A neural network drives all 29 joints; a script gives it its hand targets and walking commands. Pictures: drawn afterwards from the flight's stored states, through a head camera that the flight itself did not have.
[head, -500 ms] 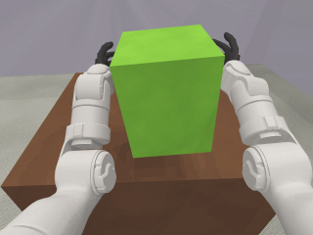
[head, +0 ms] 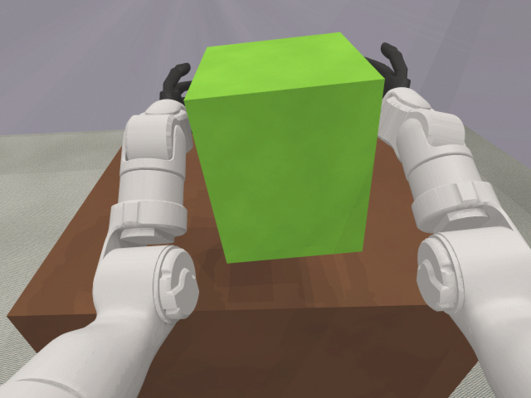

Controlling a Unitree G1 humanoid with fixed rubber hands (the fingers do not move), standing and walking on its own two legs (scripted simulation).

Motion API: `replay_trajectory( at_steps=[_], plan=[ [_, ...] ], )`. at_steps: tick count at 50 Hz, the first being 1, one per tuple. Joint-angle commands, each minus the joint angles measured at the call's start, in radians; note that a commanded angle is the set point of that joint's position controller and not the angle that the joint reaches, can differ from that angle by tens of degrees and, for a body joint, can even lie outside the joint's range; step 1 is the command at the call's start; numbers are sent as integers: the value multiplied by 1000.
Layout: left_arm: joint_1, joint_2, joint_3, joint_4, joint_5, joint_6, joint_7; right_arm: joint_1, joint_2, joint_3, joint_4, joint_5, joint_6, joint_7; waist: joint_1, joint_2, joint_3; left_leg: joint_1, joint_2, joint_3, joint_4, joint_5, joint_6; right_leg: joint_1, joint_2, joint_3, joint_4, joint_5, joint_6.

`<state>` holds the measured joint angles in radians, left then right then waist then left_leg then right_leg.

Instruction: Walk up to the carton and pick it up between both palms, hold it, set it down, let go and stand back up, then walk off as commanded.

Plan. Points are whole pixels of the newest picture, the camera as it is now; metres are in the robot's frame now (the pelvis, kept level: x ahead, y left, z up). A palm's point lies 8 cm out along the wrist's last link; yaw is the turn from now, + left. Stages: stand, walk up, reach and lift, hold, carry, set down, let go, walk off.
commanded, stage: reach and lift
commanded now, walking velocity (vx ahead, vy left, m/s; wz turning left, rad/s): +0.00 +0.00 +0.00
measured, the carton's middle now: (283, 147) +0.40 -0.02 +0.25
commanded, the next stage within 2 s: hold in 0.28 s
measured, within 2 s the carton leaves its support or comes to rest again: neither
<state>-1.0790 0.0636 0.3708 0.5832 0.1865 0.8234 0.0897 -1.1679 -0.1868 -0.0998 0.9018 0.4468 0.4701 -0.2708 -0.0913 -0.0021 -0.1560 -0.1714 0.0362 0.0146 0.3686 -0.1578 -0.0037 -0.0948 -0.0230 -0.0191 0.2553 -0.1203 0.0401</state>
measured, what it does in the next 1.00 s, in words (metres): stands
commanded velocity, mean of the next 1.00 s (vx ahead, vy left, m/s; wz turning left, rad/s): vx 0.00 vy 0.00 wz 0.00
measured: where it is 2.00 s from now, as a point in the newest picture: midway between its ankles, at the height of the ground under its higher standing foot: outside the picture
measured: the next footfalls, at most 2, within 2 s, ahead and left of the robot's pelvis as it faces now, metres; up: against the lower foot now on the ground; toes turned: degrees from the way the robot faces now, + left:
none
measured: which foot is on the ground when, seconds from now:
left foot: down 0.00-1.00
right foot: down 0.00-1.00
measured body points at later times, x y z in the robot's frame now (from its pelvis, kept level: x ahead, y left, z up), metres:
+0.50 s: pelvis -0.01 +0.00 +0.00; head -0.10 +0.02 +0.44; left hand +0.39 +0.13 +0.32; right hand +0.38 -0.16 +0.35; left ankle +0.03 +0.12 -0.75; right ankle +0.01 -0.15 -0.75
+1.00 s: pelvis +0.00 +0.00 +0.00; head -0.09 +0.01 +0.44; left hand +0.39 +0.13 +0.33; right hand +0.38 -0.17 +0.36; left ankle +0.03 +0.12 -0.75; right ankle +0.01 -0.15 -0.75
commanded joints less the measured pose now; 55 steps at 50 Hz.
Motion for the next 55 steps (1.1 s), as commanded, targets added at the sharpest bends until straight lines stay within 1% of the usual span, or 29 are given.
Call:
replay_trajectory(
  at_steps=[1, 3, 4, 6, 8, 12, 19, 20, 23, 24, 25, 27, 29, 33, 36, 38, 39, 42, 43, 44, 45, 46, 47, 48, 50, 51, 52, 54, 55],
  plan=[
    [-780, -521, -283, -173, -55, -54, -128, -840, 585, 332, -199, 150, 78, 176, 91, 48, -408, 99, -41, -16, -32, 165, -46, 73, 145, 4, 28, 58, -27],
    [-776, -523, -286, -176, -56, -49, -130, -847, 586, 337, -211, 158, 83, 173, 93, 48, -414, 98, -40, -18, -30, 174, -46, 80, 148, 4, 31, 67, -28],
    [-778, -521, -286, -182, -58, -46, -130, -840, 585, 339, -210, 163, 88, 172, 89, 51, -416, 100, -43, -16, -27, 179, -46, 85, 146, 6, 31, 75, -26],
    [-773, -519, -285, -184, -60, -42, -133, -848, 592, 348, -230, 172, 93, 168, 95, 43, -420, 98, -43, -16, -26, 180, -43, 85, 147, 7, 31, 76, -25],
    [-779, -517, -289, -197, -67, -37, -135, -846, 594, 352, -242, 180, 101, 164, 90, 41, -428, 102, -45, -16, -21, 190, -45, 89, 147, 8, 32, 85, -25],
    [-801, -521, -297, -218, -80, -30, -135, -859, 605, 360, -272, 200, 113, 157, 89, 47, -436, 98, -48, -17, -17, 193, -45, 90, 149, 12, 34, 89, -24],
    [-797, -504, -259, -182, -54, -7, -143, -873, 606, 347, -237, 205, 141, 152, 103, 42, -376, 57, -43, -19, -44, 120, -37, 85, 149, 12, 37, 37, -24],
    [-798, -495, -248, -175, -48, -5, -146, -873, 607, 344, -231, 202, 146, 151, 106, 35, -365, 51, -44, -18, -48, 108, -35, 85, 148, 12, 35, 26, -23],
    [-806, -497, -243, -141, -44, 1, -154, -886, 589, 322, -208, 190, 154, 154, 98, 51, -344, 13, -38, -20, -70, 51, -35, 85, 148, 14, 40, -7, -26],
    [-818, -490, -239, -137, -46, 0, -157, -894, 589, 318, -197, 186, 157, 155, 101, 45, -345, 7, -37, -20, -74, 38, -33, 85, 148, 14, 42, -18, -27],
    [-822, -489, -239, -140, -47, 1, -161, -889, 585, 313, -196, 185, 159, 156, 97, 53, -345, -2, -36, -20, -79, 35, -35, 90, 148, 16, 46, -13, -29],
    [-820, -484, -230, -119, -43, 3, -166, -899, 581, 305, -189, 177, 163, 158, 96, 48, -337, -14, -35, -20, -85, 12, -31, 88, 147, 17, 45, -29, -30],
    [-828, -477, -229, -103, -44, 5, -172, -908, 577, 299, -177, 172, 167, 159, 95, 49, -334, -27, -35, -20, -87, 0, -30, 94, 146, 19, 48, -31, -31],
    [-834, -461, -213, -93, -39, 5, -180, -910, 582, 292, -163, 170, 174, 160, 103, 44, -334, -41, -37, -19, -93, -7, -26, 101, 146, 20, 51, -36, -30],
    [-841, -451, -212, -94, -44, 4, -185, -906, 579, 296, -154, 176, 179, 161, 105, 45, -349, -37, -37, -19, -90, 14, -27, 104, 148, 23, 54, -19, -33],
    [-840, -440, -204, -96, -46, 3, -187, -905, 585, 302, -152, 180, 183, 159, 113, 33, -357, -32, -40, -17, -85, 30, -25, 108, 148, 23, 55, -13, -32],
    [-836, -438, -209, -92, -49, 5, -190, -902, 578, 299, -154, 180, 186, 158, 106, 35, -358, -31, -41, -18, -84, 31, -28, 106, 149, 23, 54, -9, -33],
    [-834, -424, -196, -96, -45, 6, -193, -908, 585, 314, -163, 192, 192, 155, 120, 20, -371, -17, -44, -16, -75, 63, -24, 111, 148, 23, 53, 3, -31],
    [-829, -424, -199, -98, -48, 7, -192, -905, 584, 319, -170, 196, 194, 152, 117, 18, -374, -11, -45, -16, -70, 77, -27, 109, 150, 23, 53, 11, -32],
    [-833, -427, -208, -113, -52, 7, -192, -899, 582, 321, -179, 202, 195, 151, 111, 26, -387, -6, -46, -15, -66, 91, -31, 116, 151, 23, 56, 24, -31],
    [-831, -422, -205, -113, -52, 8, -191, -897, 582, 324, -182, 206, 198, 149, 116, 24, -388, -1, -48, -14, -61, 97, -31, 110, 150, 23, 54, 18, -31],
    [-836, -429, -218, -123, -61, 8, -190, -894, 578, 323, -188, 209, 198, 148, 108, 33, -398, 1, -47, -16, -59, 107, -35, 115, 152, 23, 57, 32, -32],
    [-829, -432, -218, -118, -62, 10, -189, -901, 581, 327, -200, 214, 197, 146, 112, 28, -404, 6, -49, -16, -53, 118, -36, 116, 153, 21, 55, 35, -31],
    [-824, -432, -221, -124, -64, 10, -188, -894, 581, 329, -206, 216, 200, 143, 108, 27, -407, 10, -50, -16, -49, 130, -38, 120, 152, 21, 55, 48, -31],
    [-835, -435, -227, -141, -69, 11, -186, -893, 586, 336, -224, 227, 201, 140, 108, 32, -418, 21, -51, -16, -39, 153, -41, 124, 154, 20, 56, 64, -30],
    [-837, -436, -235, -146, -72, 12, -185, -891, 578, 333, -218, 227, 204, 138, 102, 41, -420, 24, -50, -17, -38, 157, -45, 121, 155, 20, 56, 64, -31],
    [-841, -438, -240, -159, -78, 12, -183, -889, 587, 338, -231, 232, 204, 137, 104, 39, -432, 31, -52, -15, -31, 170, -46, 127, 154, 21, 56, 74, -30],
    [-845, -444, -246, -169, -82, 13, -180, -882, 585, 336, -232, 236, 206, 134, 98, 42, -433, 34, -49, -20, -28, 180, -51, 126, 157, 19, 59, 82, -30],
    [-845, -449, -251, -177, -88, 14, -179, -886, 590, 341, -246, 242, 206, 133, 102, 43, -441, 36, -50, -20, -25, 186, -51, 130, 157, 20, 59, 87, -29]
  ],
)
